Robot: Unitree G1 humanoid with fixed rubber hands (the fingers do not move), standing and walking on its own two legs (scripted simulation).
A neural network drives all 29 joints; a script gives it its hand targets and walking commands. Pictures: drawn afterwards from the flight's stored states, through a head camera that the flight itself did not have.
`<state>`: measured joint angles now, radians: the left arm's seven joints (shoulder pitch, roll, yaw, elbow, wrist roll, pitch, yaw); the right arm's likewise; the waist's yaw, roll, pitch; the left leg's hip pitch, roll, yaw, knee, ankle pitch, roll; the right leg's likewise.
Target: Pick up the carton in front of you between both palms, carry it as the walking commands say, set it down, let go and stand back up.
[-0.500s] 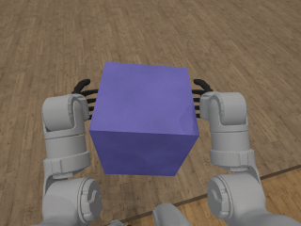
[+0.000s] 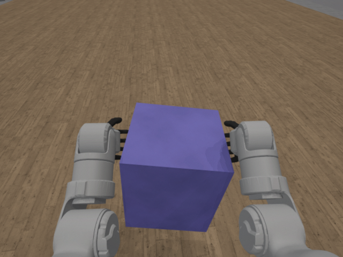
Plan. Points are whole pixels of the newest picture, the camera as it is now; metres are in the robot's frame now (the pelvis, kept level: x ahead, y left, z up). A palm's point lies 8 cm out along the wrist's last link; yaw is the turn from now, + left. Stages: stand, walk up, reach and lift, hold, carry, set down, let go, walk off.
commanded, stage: carry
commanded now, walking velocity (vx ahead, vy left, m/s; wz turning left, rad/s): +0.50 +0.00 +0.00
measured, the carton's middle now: (171, 168) +0.35 +0.01 +0.06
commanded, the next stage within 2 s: none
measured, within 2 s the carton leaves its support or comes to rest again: neither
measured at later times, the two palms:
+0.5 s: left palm (129, 95) +0.48 +0.12 +0.20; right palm (243, 105) +0.45 -0.18 +0.18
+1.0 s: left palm (160, 19) +0.74 +0.04 +0.31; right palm (245, 18) +0.78 -0.24 +0.31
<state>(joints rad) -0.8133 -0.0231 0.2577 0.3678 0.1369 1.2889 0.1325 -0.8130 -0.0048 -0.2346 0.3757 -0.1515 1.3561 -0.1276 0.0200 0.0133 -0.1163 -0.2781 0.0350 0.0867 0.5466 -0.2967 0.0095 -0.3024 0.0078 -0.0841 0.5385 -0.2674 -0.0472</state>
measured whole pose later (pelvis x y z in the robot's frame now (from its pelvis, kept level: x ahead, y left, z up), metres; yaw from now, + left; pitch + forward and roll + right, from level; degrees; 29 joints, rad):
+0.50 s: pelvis +0.10 -0.01 +0.00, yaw +1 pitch +6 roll +1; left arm -0.88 0.03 0.30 0.21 0.08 1.35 0.15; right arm -0.87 0.00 -0.18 0.24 -0.04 1.40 -0.23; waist -0.11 0.00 -0.16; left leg -0.15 0.01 0.03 0.39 -0.36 0.02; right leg -0.93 0.00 0.01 1.88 -0.78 -0.12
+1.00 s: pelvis +0.37 -0.14 +0.14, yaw +1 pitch +5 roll +2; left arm -0.89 -0.06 0.26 0.04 0.06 1.33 0.25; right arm -0.92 0.02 -0.30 0.06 -0.17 1.34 -0.18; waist 0.12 0.00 0.03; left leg -0.84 0.00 0.05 1.16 -0.26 0.08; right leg -0.31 0.04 -0.11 0.56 -0.34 -0.12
